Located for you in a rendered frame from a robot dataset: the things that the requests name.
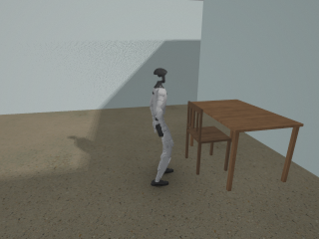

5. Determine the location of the robot left upper arm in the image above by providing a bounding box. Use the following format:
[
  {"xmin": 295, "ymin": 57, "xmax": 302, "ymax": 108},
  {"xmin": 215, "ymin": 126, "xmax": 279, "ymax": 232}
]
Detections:
[{"xmin": 150, "ymin": 95, "xmax": 154, "ymax": 108}]

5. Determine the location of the left robot forearm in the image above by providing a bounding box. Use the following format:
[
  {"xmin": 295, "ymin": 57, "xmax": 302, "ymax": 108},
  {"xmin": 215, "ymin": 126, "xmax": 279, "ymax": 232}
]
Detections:
[{"xmin": 150, "ymin": 106, "xmax": 156, "ymax": 120}]

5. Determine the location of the robot right upper arm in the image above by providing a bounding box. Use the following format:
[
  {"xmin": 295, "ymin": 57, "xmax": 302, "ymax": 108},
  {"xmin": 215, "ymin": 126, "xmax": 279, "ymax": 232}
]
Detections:
[{"xmin": 155, "ymin": 89, "xmax": 165, "ymax": 113}]

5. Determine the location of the right robot forearm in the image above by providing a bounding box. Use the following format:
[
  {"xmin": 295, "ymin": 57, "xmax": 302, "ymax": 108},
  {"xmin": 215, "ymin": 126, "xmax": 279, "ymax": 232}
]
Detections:
[{"xmin": 157, "ymin": 109, "xmax": 168, "ymax": 133}]

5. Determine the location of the table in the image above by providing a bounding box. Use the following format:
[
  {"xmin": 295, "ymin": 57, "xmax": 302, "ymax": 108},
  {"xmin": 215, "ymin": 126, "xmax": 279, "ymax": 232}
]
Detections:
[{"xmin": 189, "ymin": 99, "xmax": 304, "ymax": 191}]

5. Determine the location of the humanoid robot head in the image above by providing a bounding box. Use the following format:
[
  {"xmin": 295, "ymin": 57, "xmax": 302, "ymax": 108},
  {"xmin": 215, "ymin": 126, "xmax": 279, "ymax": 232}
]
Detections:
[{"xmin": 154, "ymin": 68, "xmax": 167, "ymax": 89}]

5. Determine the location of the chair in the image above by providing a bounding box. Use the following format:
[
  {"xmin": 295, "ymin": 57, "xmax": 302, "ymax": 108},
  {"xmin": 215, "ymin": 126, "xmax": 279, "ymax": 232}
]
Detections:
[{"xmin": 185, "ymin": 101, "xmax": 231, "ymax": 175}]

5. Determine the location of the robot right hand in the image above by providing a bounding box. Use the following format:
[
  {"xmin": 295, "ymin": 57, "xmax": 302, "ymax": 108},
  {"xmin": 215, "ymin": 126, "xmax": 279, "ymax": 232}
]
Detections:
[{"xmin": 163, "ymin": 132, "xmax": 174, "ymax": 148}]

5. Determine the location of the right robot foot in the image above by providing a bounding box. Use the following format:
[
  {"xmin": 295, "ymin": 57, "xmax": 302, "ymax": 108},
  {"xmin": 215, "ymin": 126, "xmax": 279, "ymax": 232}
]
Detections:
[{"xmin": 151, "ymin": 179, "xmax": 169, "ymax": 186}]

